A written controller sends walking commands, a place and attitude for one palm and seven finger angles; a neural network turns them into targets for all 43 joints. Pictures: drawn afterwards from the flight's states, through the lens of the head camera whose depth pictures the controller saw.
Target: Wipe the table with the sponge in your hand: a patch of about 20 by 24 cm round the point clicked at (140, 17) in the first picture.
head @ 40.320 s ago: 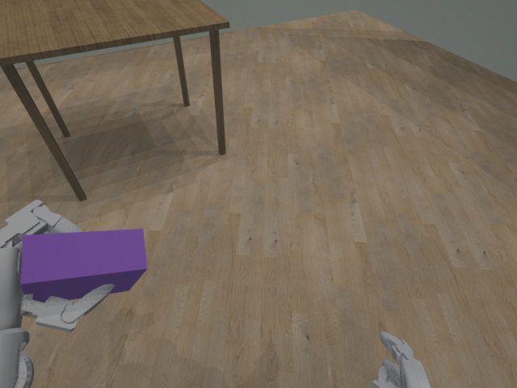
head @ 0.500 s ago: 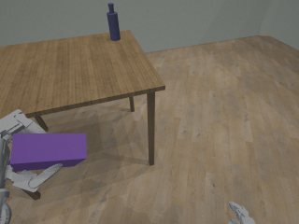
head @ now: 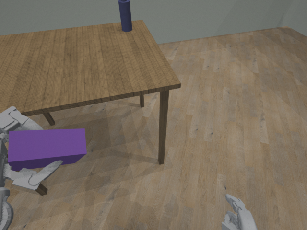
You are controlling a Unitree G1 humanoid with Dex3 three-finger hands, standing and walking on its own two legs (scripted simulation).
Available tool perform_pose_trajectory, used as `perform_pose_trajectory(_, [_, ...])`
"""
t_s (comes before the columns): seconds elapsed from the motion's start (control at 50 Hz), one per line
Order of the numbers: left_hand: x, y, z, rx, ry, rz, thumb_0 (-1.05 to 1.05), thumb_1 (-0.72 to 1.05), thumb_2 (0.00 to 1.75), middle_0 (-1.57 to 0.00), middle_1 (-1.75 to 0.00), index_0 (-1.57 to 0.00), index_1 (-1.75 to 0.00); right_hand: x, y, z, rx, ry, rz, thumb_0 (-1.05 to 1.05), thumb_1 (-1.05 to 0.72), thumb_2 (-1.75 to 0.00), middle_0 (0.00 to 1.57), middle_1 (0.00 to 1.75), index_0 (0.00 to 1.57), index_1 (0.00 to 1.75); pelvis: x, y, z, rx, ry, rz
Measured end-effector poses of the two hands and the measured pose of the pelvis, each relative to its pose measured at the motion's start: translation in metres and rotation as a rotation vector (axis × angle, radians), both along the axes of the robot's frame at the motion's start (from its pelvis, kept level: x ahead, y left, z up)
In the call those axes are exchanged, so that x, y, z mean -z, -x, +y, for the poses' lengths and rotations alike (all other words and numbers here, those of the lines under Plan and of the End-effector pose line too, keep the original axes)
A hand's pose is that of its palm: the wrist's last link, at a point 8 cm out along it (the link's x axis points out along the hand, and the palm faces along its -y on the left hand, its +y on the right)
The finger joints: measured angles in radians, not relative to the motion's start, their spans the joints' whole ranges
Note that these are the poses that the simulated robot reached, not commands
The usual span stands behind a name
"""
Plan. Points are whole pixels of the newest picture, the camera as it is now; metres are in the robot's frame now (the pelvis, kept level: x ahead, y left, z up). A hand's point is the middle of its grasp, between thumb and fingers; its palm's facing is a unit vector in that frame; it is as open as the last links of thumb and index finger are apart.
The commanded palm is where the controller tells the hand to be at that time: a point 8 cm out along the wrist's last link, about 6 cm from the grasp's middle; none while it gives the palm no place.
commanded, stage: stop stepping back and stand still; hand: left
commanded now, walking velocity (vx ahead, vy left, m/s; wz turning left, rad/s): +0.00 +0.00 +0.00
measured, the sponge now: (58, 149) +0.23 +0.21 +0.17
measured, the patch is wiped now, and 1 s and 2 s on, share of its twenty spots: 0.95 0.95 0.95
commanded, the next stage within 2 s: stand and wait in 0.30 s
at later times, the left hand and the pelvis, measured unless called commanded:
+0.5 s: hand (30, 139) +0.24 +0.26 +0.19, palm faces +0.38 -0.85 -0.37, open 9.3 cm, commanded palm +0.18 +0.30 +0.21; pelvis +0.02 +0.02 +0.01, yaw -1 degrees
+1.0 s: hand (29, 142) +0.23 +0.26 +0.18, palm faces +0.38 -0.84 -0.38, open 9.3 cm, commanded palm +0.18 +0.30 +0.21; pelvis +0.01 +0.02 +0.01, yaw -2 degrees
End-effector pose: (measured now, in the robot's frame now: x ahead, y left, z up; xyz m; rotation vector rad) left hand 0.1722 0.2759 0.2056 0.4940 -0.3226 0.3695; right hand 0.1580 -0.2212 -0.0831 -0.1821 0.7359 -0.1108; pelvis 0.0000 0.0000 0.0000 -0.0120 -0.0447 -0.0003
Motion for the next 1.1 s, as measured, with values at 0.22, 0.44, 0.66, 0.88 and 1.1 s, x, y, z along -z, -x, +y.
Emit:
perform_pose_trajectory(0.22, [0.003, -0.021, 0.011, 0.059, 0.006, 0.027, -0.02, -0.48, 1.09, -0.81, -1.41, -0.83, -1.42, -0.017, -0.019, 0.008, 0.026, 0.033, -0.025, 0.01, -0.9, -0.9, 0.2, 0.3, 0.21, 0.3, -0.004, -0.013, 0.017, 0.019, 0.0, 0.016])
perform_pose_trajectory(0.44, [0.007, -0.025, 0.022, 0.03, 0.039, 0.027, -0.02, -0.48, 1.09, -0.81, -1.41, -0.83, -1.42, -0.017, -0.024, 0.017, 0.022, 0.035, -0.016, 0.01, -0.9, -0.9, 0.2, 0.3, 0.21, 0.3, -0.005, -0.017, 0.024, 0.025, 0.004, 0.021])
perform_pose_trajectory(0.66, [0.004, -0.022, 0.022, 0.041, 0.035, 0.02, -0.02, -0.48, 1.09, -0.81, -1.41, -0.83, -1.42, -0.014, -0.016, 0.02, 0.03, 0.026, 0.0, 0.01, -0.9, -0.9, 0.2, 0.3, 0.21, 0.3, -0.005, -0.014, 0.026, 0.026, 0.006, 0.02])
perform_pose_trajectory(0.88, [0.008, -0.019, 0.022, 0.029, 0.042, 0.037, -0.02, -0.48, 1.09, -0.81, -1.41, -0.83, -1.42, -0.01, -0.007, 0.016, 0.038, 0.028, 0.016, 0.01, -0.9, -0.9, 0.2, 0.3, 0.21, 0.3, -0.006, -0.01, 0.026, 0.028, 0.007, 0.024])
perform_pose_trajectory(1.1, [0.007, -0.019, 0.019, 0.033, 0.031, 0.041, -0.02, -0.48, 1.09, -0.81, -1.41, -0.83, -1.42, -0.009, -0.006, 0.013, 0.043, 0.027, 0.02, 0.01, -0.9, -0.9, 0.2, 0.3, 0.21, 0.3, -0.006, -0.01, 0.024, 0.029, 0.007, 0.027])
